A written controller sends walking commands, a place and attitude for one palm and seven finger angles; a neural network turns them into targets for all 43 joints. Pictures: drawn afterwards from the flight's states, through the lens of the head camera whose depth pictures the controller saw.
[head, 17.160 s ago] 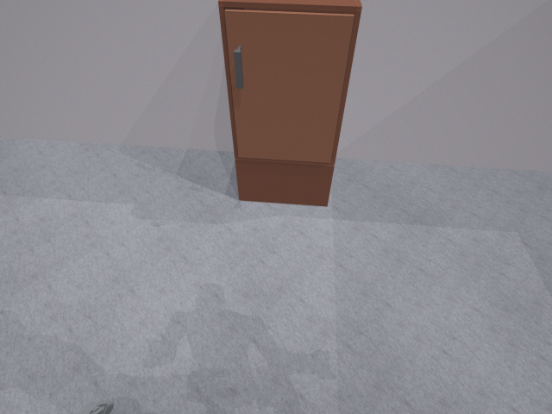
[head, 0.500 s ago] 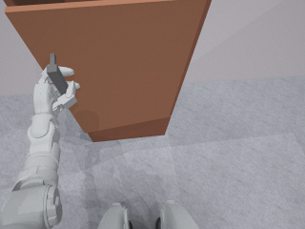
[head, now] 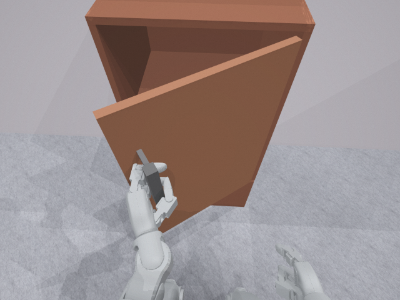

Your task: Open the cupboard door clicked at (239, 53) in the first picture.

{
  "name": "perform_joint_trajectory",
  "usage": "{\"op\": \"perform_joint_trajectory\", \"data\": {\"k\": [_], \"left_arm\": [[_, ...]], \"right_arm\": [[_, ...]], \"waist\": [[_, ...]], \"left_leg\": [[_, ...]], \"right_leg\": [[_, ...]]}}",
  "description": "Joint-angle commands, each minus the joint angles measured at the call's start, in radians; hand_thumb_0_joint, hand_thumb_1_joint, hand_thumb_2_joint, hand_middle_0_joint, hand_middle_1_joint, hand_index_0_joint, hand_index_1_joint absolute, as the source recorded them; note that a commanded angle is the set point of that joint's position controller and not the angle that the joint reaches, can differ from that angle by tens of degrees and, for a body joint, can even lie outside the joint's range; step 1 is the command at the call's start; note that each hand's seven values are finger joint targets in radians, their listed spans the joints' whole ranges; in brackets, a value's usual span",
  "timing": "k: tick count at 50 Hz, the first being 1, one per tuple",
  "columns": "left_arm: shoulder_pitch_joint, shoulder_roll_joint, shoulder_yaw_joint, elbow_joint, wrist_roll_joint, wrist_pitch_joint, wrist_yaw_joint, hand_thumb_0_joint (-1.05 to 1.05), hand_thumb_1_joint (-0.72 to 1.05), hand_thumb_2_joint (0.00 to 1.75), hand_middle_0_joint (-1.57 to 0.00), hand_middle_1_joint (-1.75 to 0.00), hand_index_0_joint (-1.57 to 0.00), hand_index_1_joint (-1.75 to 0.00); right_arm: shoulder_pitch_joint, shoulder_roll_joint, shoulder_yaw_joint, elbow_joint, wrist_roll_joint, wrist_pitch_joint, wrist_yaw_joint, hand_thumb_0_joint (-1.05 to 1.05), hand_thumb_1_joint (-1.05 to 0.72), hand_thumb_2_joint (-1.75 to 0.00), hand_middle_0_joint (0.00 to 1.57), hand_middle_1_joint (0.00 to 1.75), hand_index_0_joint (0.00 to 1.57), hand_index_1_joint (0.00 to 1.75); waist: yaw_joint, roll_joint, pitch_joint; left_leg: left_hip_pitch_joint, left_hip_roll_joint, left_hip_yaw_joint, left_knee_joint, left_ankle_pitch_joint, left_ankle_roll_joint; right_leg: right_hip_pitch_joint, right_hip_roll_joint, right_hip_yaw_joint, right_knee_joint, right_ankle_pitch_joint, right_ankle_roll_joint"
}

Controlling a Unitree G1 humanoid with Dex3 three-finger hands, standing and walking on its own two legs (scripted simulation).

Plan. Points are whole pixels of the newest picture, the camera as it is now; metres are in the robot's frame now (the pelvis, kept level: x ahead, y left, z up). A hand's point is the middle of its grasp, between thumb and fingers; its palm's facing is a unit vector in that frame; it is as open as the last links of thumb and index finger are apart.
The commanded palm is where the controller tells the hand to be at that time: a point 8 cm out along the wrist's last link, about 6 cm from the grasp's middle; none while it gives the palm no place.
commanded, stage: pull the door open along its arc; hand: left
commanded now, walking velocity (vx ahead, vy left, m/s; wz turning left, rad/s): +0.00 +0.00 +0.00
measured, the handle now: (150, 177) +0.34 +0.13 +0.04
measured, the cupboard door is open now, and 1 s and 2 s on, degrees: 34 43 43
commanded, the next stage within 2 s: open thumb and fingers to let go in 0.14 s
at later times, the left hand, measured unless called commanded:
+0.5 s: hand (189, 214) +0.28 +0.04 +0.03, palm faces +0.41 -0.91 -0.03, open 6.8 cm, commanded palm +0.23 +0.09 +0.03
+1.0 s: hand (189, 217) +0.27 +0.04 +0.03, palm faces +0.32 -0.95 -0.03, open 14.3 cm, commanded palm +0.22 +0.09 +0.03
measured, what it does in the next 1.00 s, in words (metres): stands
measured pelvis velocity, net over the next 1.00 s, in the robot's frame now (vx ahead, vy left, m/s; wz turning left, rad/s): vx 0.00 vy -0.03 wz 0.03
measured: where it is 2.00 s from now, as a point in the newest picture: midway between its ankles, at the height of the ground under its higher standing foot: outside the picture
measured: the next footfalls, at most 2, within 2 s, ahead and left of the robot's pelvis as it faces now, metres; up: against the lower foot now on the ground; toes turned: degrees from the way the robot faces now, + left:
none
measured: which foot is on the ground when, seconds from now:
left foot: down 0.00-1.00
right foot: down 0.00-1.00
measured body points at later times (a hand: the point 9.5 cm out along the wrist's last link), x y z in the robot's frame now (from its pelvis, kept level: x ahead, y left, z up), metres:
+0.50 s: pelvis -0.01 -0.05 +0.00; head +0.05 -0.07 +0.44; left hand +0.25 +0.09 +0.04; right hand +0.17 -0.26 -0.11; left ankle +0.01 +0.10 -0.66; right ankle -0.01 -0.09 -0.66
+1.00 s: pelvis +0.00 -0.03 +0.00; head +0.05 -0.05 +0.44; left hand +0.25 +0.09 +0.04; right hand +0.18 -0.24 -0.10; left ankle +0.01 +0.10 -0.66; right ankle -0.01 -0.09 -0.66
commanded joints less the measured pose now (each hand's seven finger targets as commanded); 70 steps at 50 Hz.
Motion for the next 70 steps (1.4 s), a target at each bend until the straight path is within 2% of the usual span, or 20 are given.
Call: {"op": "perform_joint_trajectory", "data": {"k": [1,3,7,11,12,13,16,18,25,32,34,52,58,59,60,61,63,65,67,70], "left_arm": [[-0.074,-0.134,-0.149,-0.293,0.036,-0.047,-0.008,0.00,0.90,0.90,-0.40,-1.35,-0.40,-1.35],[-0.009,-0.152,-0.171,-0.297,0.030,-0.030,-0.012,0.00,0.90,0.90,-0.40,-1.35,-0.40,-1.35],[0.177,-0.118,-0.148,-0.366,0.012,0.003,-0.021,0.00,0.90,0.90,-0.40,-1.35,-0.40,-1.35],[0.040,-0.089,-0.099,-0.349,0.004,0.017,0.006,0.00,0.90,0.90,-0.40,-1.35,-0.40,-1.35],[-0.056,-0.051,-0.071,-0.334,0.008,0.015,0.017,0.00,0.90,0.90,-0.40,-1.35,-0.40,-1.35],[-0.071,-0.039,-0.051,-0.328,0.008,0.009,0.021,0.00,0.83,0.87,-0.40,-1.34,-0.40,-1.34],[-0.075,-0.041,-0.037,-0.289,0.004,-0.006,0.023,0.00,0.62,0.78,-0.38,-1.32,-0.38,-1.32],[-0.059,-0.033,-0.033,-0.307,-0.001,-0.014,0.014,0.00,0.48,0.72,-0.37,-1.30,-0.37,-1.30],[-0.026,0.002,-0.021,-0.315,-0.016,-0.026,-0.032,0.00,-0.01,0.51,-0.33,-1.25,-0.33,-1.25],[0.027,-0.001,-0.025,-0.332,-0.018,-0.038,-0.046,0.00,-0.50,0.30,-0.30,-1.20,-0.30,-1.20],[0.038,-0.009,-0.030,-0.328,-0.019,-0.039,-0.047,0.00,-0.50,0.30,-0.30,-1.20,-0.30,-1.20],[0.081,-0.055,-0.056,-0.342,-0.008,0.001,-0.008,0.00,-0.50,0.30,-0.15,-0.30,-0.15,-0.30],[0.020,-0.104,-0.094,-0.321,0.003,0.018,0.007,0.00,-0.50,0.30,-0.15,-0.30,-0.15,-0.30],[-0.015,0.024,-0.316,-0.371,0.098,-0.039,-0.203,0.00,-0.50,0.30,-0.15,-0.30,-0.15,-0.30],[-0.043,0.078,-0.249,-0.412,0.060,-0.089,-0.316,0.00,-0.50,0.30,-0.15,-0.30,-0.15,-0.30],[-0.031,0.107,-0.242,-0.430,0.045,-0.116,-0.388,0.00,-0.50,0.30,-0.15,-0.30,-0.15,-0.30],[-0.017,0.120,-0.231,-0.467,-0.008,-0.137,-0.494,0.00,-0.50,0.30,-0.15,-0.30,-0.15,-0.30],[0.017,0.082,-0.210,-0.464,-0.091,-0.123,-0.533,0.00,-0.50,0.30,-0.15,-0.30,-0.15,-0.30],[0.035,0.055,-0.178,-0.452,-0.155,-0.087,-0.517,0.00,-0.50,0.30,-0.15,-0.30,-0.15,-0.30],[0.092,0.080,-0.108,-0.448,-0.162,-0.049,-0.440,0.00,-0.50,0.30,-0.15,-0.30,-0.15,-0.30]], "right_arm": [[-0.024,-0.106,-0.037,-0.141,0.012,-0.069,-0.022,0.00,-0.90,-0.90,0.20,0.30,0.20,0.30],[-0.043,-0.098,-0.029,-0.142,0.016,-0.084,-0.023,0.00,-0.90,-0.90,0.20,0.30,0.20,0.30],[-0.061,-0.088,-0.017,-0.164,0.018,-0.099,-0.026,0.00,-0.90,-0.90,0.20,0.30,0.20,0.30],[-0.078,-0.087,-0.010,-0.144,0.013,-0.107,-0.036,0.00,-0.90,-0.90,0.20,0.30,0.20,0.30],[-0.079,-0.090,-0.010,-0.132,0.013,-0.108,-0.043,0.00,-0.90,-0.90,0.20,0.30,0.20,0.30],[-0.086,-0.089,-0.013,-0.129,0.010,-0.109,-0.046,0.00,-0.90,-0.90,0.20,0.30,0.20,0.30],[-0.087,-0.082,-0.014,-0.121,0.008,-0.122,-0.052,0.00,-0.90,-0.90,0.20,0.30,0.20,0.30],[-0.072,-0.082,-0.022,-0.120,0.009,-0.128,-0.053,0.00,-0.90,-0.90,0.20,0.30,0.20,0.30],[-0.034,-0.096,-0.037,-0.110,0.014,-0.126,-0.059,0.00,-0.90,-0.90,0.20,0.30,0.20,0.30],[-0.020,-0.103,-0.044,-0.113,0.017,-0.123,-0.057,0.00,-0.90,-0.90,0.20,0.30,0.20,0.30],[-0.018,-0.103,-0.044,-0.114,0.016,-0.123,-0.058,0.00,-0.90,-0.90,0.20,0.30,0.20,0.30],[-0.020,-0.104,-0.028,-0.152,0.011,-0.124,-0.054,0.00,-0.90,-0.90,0.20,0.30,0.20,0.30],[-0.048,-0.105,-0.025,-0.152,0.012,-0.122,-0.046,0.00,-0.90,-0.90,0.20,0.30,0.20,0.30],[0.018,-0.160,-0.027,-0.141,0.025,-0.121,-0.034,0.00,-0.90,-0.90,0.20,0.30,0.20,0.30],[0.018,-0.144,-0.038,-0.156,0.027,-0.116,-0.034,0.00,-0.90,-0.90,0.20,0.30,0.20,0.30],[0.012,-0.145,-0.040,-0.168,0.031,-0.111,-0.038,0.00,-0.90,-0.90,0.20,0.30,0.20,0.30],[0.014,-0.143,-0.041,-0.197,0.043,-0.111,-0.040,0.00,-0.90,-0.90,0.20,0.30,0.20,0.30],[0.007,-0.140,-0.037,-0.230,0.059,-0.114,-0.046,0.00,-0.90,-0.90,0.20,0.30,0.20,0.30],[-0.007,-0.143,-0.032,-0.249,0.072,-0.114,-0.051,0.00,-0.90,-0.90,0.20,0.30,0.20,0.30],[-0.003,-0.153,-0.032,-0.268,0.070,-0.101,-0.052,0.00,-0.90,-0.90,0.20,0.30,0.20,0.30]], "waist": [[-0.040,-0.044,-0.258],[-0.039,-0.056,-0.226],[-0.008,-0.056,-0.228],[-0.027,-0.085,-0.143],[-0.041,-0.081,-0.105],[-0.030,-0.071,-0.124],[-0.034,-0.112,-0.149],[-0.026,-0.124,-0.209],[-0.041,-0.167,-0.228],[-0.036,-0.139,-0.244],[-0.040,-0.151,-0.238],[-0.017,-0.098,-0.222],[-0.023,-0.074,-0.190],[-0.134,-0.098,-0.120],[-0.098,-0.060,-0.182],[-0.078,-0.034,-0.226],[-0.073,-0.018,-0.253],[-0.064,-0.037,-0.230],[-0.052,-0.054,-0.194],[-0.030,-0.117,-0.189]], "left_leg": [[0.234,-0.003,-0.050,-0.140,0.289,-0.011],[0.225,-0.005,-0.054,-0.145,0.269,-0.010],[0.208,-0.015,-0.050,-0.146,0.261,-0.014],[0.144,-0.023,-0.057,-0.121,0.169,-0.019],[0.119,-0.023,-0.060,-0.109,0.145,-0.017],[0.107,-0.027,-0.059,-0.096,0.130,-0.019],[0.059,-0.032,-0.059,-0.067,0.106,-0.022],[0.039,-0.035,-0.058,-0.059,0.126,-0.024],[-0.014,-0.030,-0.063,-0.049,0.145,-0.027],[0.006,-0.028,-0.064,-0.053,0.176,-0.026],[0.014,-0.028,-0.061,-0.056,0.178,-0.025],[0.124,-0.027,-0.056,-0.094,0.230,-0.017],[0.152,-0.021,-0.063,-0.104,0.212,-0.014],[0.145,-0.018,-0.061,-0.068,0.213,0.004],[0.136,-0.018,-0.063,-0.055,0.223,0.007],[0.141,-0.021,-0.061,-0.052,0.236,0.009],[0.150,-0.021,-0.062,-0.042,0.239,0.010],[0.149,-0.020,-0.063,-0.057,0.187,0.009],[0.147,-0.019,-0.067,-0.081,0.141,0.006],[0.133,-0.018,-0.073,-0.102,0.125,0.001]], "right_leg": [[0.186,-0.004,0.031,-0.179,0.351,0.019],[0.188,-0.005,0.032,-0.194,0.336,0.018],[0.237,-0.011,0.045,-0.209,0.373,0.021],[0.184,-0.030,0.086,-0.239,0.267,0.037],[0.154,-0.035,0.105,-0.250,0.219,0.038],[0.155,-0.045,0.131,-0.256,0.189,0.042],[0.187,-0.076,0.197,-0.284,0.179,0.061],[0.261,-0.095,0.235,-0.284,0.270,0.072],[0.351,-0.126,0.287,-0.281,0.432,0.095],[0.353,-0.120,0.261,-0.252,0.503,0.087],[0.340,-0.117,0.246,-0.246,0.509,0.089],[0.231,-0.047,0.100,-0.196,0.413,0.047],[0.145,-0.021,0.055,-0.179,0.286,0.027],[0.084,-0.038,0.096,-0.163,0.349,0.038],[0.121,-0.045,0.104,-0.143,0.383,0.031],[0.154,-0.047,0.115,-0.129,0.414,0.026],[0.152,-0.044,0.113,-0.116,0.405,0.021],[0.142,-0.034,0.104,-0.141,0.309,0.021],[0.122,-0.023,0.088,-0.163,0.207,0.019],[0.121,-0.016,0.063,-0.152,0.156,0.021]]}}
